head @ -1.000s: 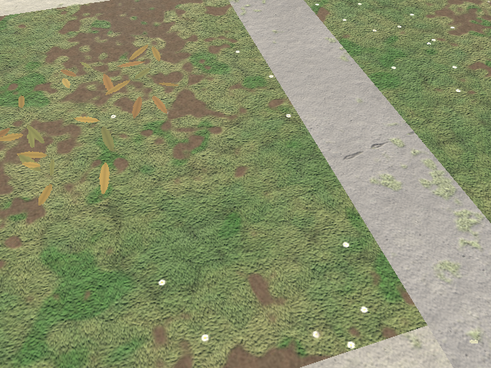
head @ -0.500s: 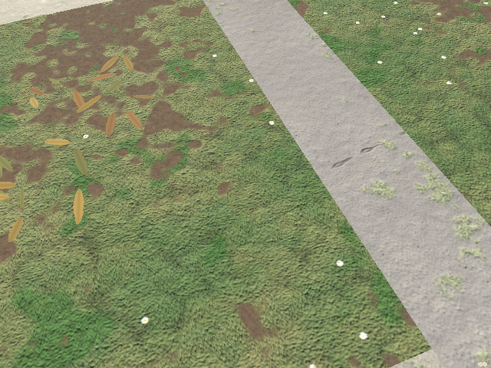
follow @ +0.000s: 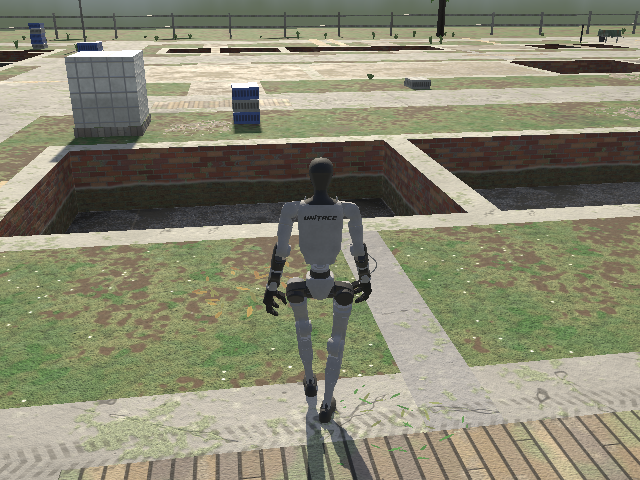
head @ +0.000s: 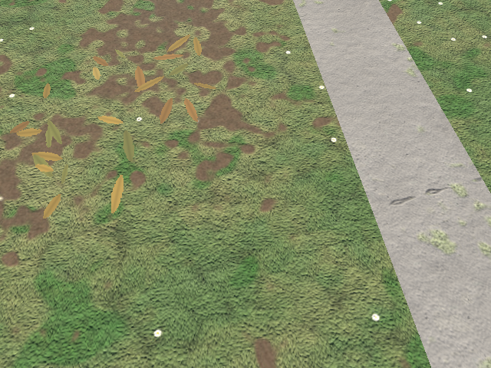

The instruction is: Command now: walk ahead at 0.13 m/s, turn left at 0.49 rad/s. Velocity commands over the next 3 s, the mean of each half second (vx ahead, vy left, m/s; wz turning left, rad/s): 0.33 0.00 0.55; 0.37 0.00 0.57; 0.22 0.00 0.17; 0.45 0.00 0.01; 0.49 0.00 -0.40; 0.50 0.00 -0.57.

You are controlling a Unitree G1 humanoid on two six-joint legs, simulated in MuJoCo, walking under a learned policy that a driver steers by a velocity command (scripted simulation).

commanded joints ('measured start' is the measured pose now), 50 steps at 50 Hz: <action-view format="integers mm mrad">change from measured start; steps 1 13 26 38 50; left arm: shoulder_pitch -55 -176 -18 63 146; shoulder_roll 191 129 209 148 123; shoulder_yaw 49 37 57 46 35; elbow -68 -171 -190 -147 -136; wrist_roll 0 33 12 17 6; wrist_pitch -4 26 -41 -66 -21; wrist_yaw -5 -65 -36 -65 -37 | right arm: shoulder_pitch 282 170 113 -15 212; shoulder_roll -141 -209 -185 -130 -253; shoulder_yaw -50 -88 -95 -58 -65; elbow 15 -31 -111 -176 -132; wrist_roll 0 21 16 -8 -35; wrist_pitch -15 -23 -43 -9 -55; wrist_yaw -16 -17 -9 49 5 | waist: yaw -154 -35 80 16 -66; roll -38 54 -24 -123 122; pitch -188 -77 -130 -42 -367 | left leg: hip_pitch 346 201 -113 -369 679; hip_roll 26 166 31 75 319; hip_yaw -97 -501 -501 -159 -361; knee -165 -512 -147 479 -83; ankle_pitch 52 -299 -402 30 841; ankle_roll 124 170 46 -75 124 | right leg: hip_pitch -147 -504 126 47 -341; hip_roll -231 -109 -138 -284 -153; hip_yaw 45 226 322 220 12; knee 438 379 -157 -306 654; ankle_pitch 904 161 108 627 -45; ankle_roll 32 155 94 -1 70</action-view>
